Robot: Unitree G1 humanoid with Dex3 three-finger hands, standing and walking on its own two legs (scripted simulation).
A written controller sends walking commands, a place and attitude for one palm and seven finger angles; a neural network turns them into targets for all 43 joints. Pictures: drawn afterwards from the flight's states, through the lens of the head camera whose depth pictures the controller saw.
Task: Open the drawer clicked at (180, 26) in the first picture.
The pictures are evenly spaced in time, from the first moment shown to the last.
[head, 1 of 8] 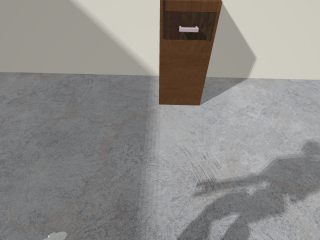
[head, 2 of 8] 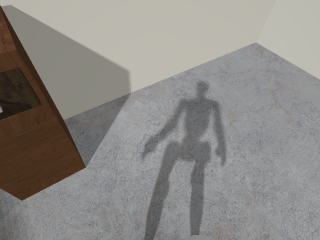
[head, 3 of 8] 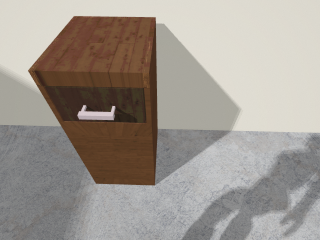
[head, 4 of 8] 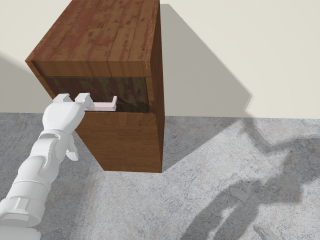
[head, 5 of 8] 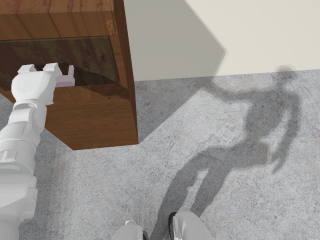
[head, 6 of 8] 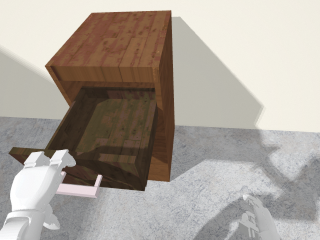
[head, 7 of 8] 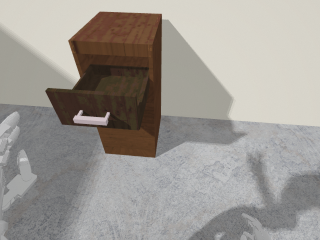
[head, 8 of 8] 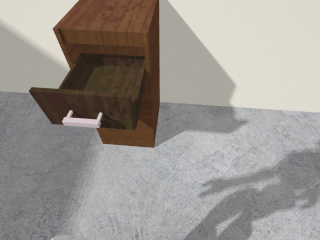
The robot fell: no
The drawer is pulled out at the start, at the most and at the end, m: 0.00 0.30 0.30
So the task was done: yes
